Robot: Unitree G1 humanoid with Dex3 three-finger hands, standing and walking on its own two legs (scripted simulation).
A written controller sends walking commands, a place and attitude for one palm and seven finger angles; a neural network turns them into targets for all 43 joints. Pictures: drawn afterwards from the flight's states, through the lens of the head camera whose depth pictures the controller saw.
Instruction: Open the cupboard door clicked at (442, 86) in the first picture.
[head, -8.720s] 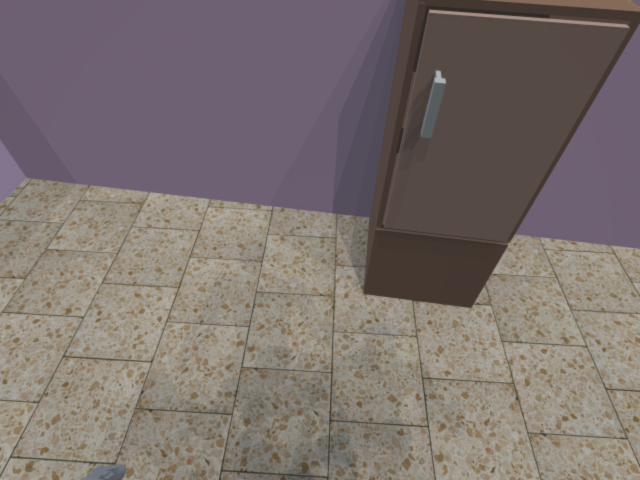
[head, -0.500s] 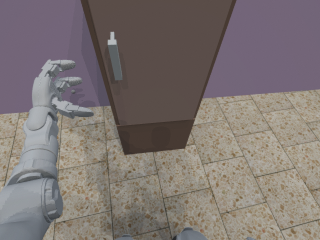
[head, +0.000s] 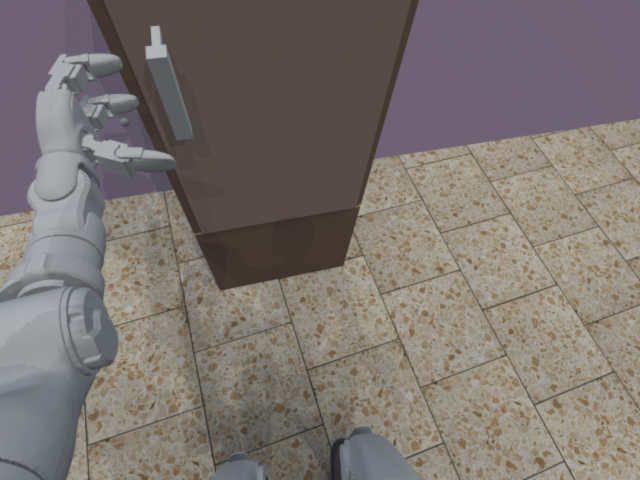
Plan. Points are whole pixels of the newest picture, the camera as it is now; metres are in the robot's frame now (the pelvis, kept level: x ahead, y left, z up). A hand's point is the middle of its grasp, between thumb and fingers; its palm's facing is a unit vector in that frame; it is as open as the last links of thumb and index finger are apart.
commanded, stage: move the hooked fingers beside the handle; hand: left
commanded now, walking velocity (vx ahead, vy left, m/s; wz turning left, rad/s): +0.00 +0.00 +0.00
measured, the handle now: (170, 86) +0.59 +0.14 +0.10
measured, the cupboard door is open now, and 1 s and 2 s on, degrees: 0 0 0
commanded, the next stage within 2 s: slide the fingers in behind the handle in 0.82 s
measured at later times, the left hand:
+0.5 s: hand (115, 125) +0.53 +0.20 +0.10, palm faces +0.12 -0.99 +0.00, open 14.0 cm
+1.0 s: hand (114, 122) +0.53 +0.20 +0.09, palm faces +0.13 -0.99 +0.00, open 14.0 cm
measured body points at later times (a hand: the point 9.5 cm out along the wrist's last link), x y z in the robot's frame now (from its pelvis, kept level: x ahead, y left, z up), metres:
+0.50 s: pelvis +0.01 +0.00 +0.00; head +0.13 +0.02 +0.43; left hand +0.51 +0.25 +0.10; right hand +0.00 -0.26 -0.11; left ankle -0.02 +0.11 -0.69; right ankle +0.03 -0.12 -0.69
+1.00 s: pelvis +0.01 +0.01 +0.00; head +0.13 +0.02 +0.43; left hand +0.52 +0.25 +0.10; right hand -0.01 -0.25 -0.11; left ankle -0.02 +0.11 -0.69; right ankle +0.03 -0.12 -0.69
